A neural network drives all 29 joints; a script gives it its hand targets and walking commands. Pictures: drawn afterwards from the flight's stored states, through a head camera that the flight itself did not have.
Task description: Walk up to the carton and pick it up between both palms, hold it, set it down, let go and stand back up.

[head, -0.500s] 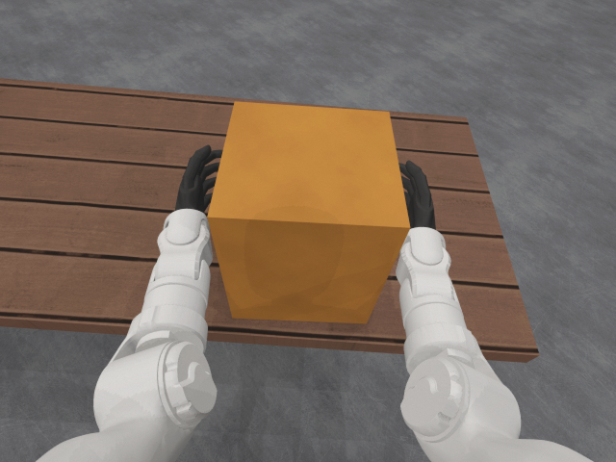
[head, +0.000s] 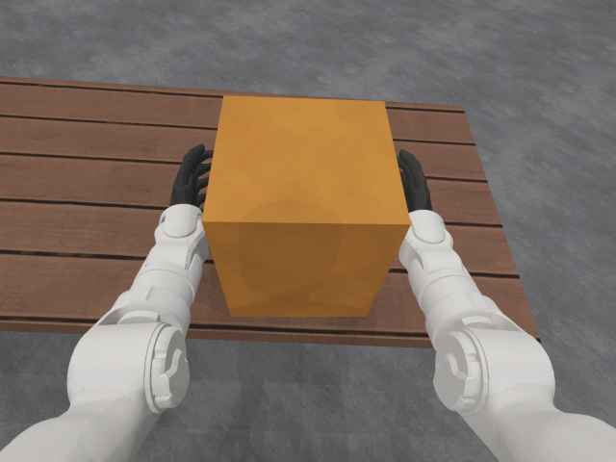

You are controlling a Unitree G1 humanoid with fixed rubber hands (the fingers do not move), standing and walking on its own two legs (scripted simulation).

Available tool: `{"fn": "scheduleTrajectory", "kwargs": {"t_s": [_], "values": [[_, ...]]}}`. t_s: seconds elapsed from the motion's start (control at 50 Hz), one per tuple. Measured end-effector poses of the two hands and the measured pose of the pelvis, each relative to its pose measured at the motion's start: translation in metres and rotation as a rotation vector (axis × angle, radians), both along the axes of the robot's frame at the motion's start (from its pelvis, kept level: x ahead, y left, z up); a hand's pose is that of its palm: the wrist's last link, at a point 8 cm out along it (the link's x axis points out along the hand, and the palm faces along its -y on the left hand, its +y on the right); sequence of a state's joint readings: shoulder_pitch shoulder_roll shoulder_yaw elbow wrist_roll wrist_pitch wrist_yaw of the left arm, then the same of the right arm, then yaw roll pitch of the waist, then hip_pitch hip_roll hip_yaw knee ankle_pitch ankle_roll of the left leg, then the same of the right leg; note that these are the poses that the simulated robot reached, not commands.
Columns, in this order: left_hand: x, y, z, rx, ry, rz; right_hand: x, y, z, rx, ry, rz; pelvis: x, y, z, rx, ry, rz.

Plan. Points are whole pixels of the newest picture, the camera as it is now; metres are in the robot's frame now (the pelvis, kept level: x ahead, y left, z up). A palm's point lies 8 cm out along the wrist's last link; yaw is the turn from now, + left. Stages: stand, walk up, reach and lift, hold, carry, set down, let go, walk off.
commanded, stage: set down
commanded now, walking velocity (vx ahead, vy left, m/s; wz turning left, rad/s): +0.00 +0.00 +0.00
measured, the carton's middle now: (301, 217) +0.43 +0.04 +0.04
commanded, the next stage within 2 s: none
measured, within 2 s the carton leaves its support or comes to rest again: neither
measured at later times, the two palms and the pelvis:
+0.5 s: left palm (173, 246) +0.38 +0.21 +0.02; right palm (434, 236) +0.42 -0.15 +0.03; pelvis -0.01 -0.01 -0.01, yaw +2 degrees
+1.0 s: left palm (147, 282) +0.31 +0.22 +0.04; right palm (451, 275) +0.34 -0.15 +0.06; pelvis -0.03 -0.01 +0.00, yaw +4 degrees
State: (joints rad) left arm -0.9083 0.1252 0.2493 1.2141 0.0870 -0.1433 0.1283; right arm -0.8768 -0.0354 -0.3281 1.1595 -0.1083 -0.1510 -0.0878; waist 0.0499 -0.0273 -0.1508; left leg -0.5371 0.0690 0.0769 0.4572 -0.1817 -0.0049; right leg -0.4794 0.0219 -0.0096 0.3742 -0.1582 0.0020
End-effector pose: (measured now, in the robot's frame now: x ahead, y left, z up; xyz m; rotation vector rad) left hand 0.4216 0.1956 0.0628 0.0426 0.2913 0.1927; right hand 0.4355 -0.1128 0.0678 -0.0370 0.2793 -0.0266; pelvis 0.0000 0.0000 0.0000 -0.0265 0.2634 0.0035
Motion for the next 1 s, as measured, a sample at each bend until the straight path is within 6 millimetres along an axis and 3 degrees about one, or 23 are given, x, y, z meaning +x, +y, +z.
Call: {"fn": "scheduleTrajectory", "kwargs": {"t_s": [0.2, 0.32, 0.46, 0.58, 0.84, 1.0], "values": [[0.007, 0.013, -0.005, -0.006, -0.01, 0.001, 0.016, -0.007, -0.003, 0.007, 0.003, 0.0, -0.003, -0.002, -0.01, -0.012, 0.094, 0.024], [-0.003, 0.014, -0.019, 0.005, -0.013, -0.028, 0.012, -0.02, -0.011, -0.001, -0.024, 0.004, -0.004, -0.005, -0.012, -0.015, 0.1, 0.033], [-0.034, 0.017, -0.041, -0.014, 0.0, -0.018, -0.01, -0.035, -0.032, 0.014, -0.017, -0.005, -0.007, -0.009, -0.011, -0.01, 0.087, 0.04], [-0.058, 0.023, -0.043, -0.023, -0.017, -0.007, -0.037, -0.042, -0.042, 0.038, -0.016, -0.009, -0.012, -0.012, -0.01, -0.003, 0.064, 0.05], [-0.087, 0.028, -0.014, -0.029, -0.052, -0.03, -0.077, -0.043, -0.016, 0.028, -0.037, -0.002, -0.027, -0.011, -0.005, 0.009, -0.063, 0.055], [-0.11, 0.028, -0.019, -0.035, -0.024, -0.026, -0.094, -0.04, -0.012, 0.015, -0.017, 0.007, -0.029, -0.008, -0.002, 0.013, -0.153, 0.06]]}}
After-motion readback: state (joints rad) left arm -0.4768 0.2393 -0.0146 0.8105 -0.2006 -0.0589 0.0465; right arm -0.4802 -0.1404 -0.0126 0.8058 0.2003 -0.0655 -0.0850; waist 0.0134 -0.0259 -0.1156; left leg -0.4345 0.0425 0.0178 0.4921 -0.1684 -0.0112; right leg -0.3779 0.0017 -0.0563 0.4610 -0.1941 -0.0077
